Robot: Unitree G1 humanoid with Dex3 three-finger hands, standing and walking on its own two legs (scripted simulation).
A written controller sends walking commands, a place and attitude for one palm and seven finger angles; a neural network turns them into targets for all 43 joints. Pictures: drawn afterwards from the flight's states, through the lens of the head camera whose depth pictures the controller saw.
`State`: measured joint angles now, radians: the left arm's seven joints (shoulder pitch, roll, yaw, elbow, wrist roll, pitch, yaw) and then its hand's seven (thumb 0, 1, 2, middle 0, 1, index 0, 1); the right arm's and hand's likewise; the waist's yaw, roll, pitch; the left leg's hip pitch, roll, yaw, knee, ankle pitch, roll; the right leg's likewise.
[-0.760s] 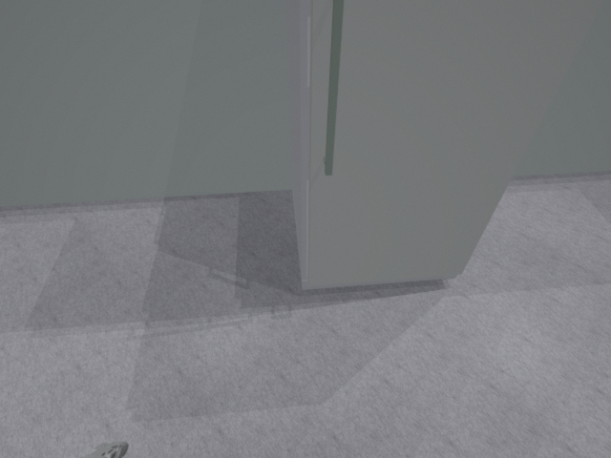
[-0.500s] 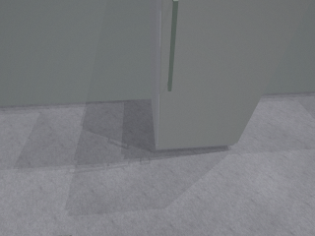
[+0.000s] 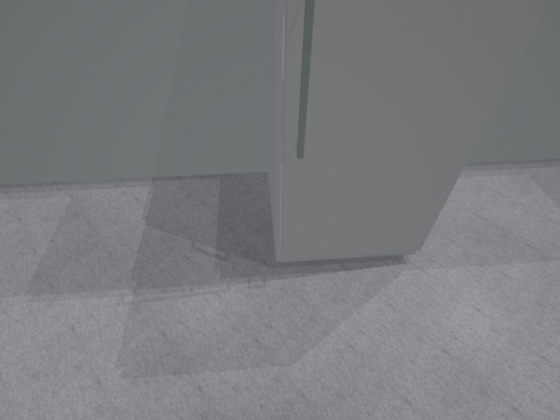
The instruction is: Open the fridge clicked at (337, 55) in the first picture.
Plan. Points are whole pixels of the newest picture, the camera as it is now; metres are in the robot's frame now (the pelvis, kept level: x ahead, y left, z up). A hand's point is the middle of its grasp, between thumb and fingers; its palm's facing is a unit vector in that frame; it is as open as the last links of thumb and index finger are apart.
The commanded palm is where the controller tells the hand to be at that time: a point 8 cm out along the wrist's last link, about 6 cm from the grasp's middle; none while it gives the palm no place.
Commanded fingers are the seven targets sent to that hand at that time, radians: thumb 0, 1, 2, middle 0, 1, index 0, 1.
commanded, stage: stand and wait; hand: left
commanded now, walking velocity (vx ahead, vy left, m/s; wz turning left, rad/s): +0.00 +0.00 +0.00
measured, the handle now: (303, 86) +0.82 -0.01 +0.09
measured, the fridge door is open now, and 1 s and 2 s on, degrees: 0 0 0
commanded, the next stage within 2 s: look at it before walking up in 0.06 s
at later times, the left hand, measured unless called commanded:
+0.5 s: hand out of the picture +0.08 +0.24 -0.15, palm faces -0.03 -0.94 -0.34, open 7.4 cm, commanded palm none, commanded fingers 0.00 0.90 0.90 -0.20 -0.30 -0.20 -0.30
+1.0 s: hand out of the picture +0.07 +0.22 -0.16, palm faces -0.08 -0.95 -0.32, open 7.4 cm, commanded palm none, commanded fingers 0.00 0.90 0.90 -0.20 -0.30 -0.20 -0.30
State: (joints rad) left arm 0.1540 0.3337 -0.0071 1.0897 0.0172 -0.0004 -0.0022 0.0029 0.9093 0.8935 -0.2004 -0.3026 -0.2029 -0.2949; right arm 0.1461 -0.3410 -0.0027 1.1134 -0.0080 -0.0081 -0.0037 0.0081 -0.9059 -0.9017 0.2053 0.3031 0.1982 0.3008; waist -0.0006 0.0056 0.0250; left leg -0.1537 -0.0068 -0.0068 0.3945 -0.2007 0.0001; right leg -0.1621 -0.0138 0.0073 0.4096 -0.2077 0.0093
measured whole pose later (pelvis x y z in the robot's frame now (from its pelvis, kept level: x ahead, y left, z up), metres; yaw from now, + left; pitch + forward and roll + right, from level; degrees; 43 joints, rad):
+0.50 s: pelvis +0.00 -0.01 +0.00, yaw +0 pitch -2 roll +0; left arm 0.14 0.33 -0.01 1.09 0.02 -0.01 0.00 0.00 0.91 0.89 -0.20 -0.30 -0.20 -0.29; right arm 0.12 -0.34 0.00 1.11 -0.01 -0.01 0.00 0.01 -0.91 -0.90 0.21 0.30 0.20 0.30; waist 0.00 0.01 0.03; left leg -0.14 0.00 -0.01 0.36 -0.19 -0.01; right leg -0.15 -0.01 0.00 0.38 -0.20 0.00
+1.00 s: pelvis +0.00 -0.01 +0.00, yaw -4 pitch -1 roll +0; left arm 0.18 0.30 0.01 1.04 0.02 0.04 0.00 0.00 0.91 0.89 -0.20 -0.30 -0.20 -0.29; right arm 0.12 -0.30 -0.01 1.05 -0.01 0.01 -0.02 0.01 -0.91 -0.90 0.20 0.30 0.20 0.30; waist 0.02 0.00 0.05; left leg -0.19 0.03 0.06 0.46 -0.25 -0.02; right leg -0.23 0.03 0.07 0.48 -0.23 0.00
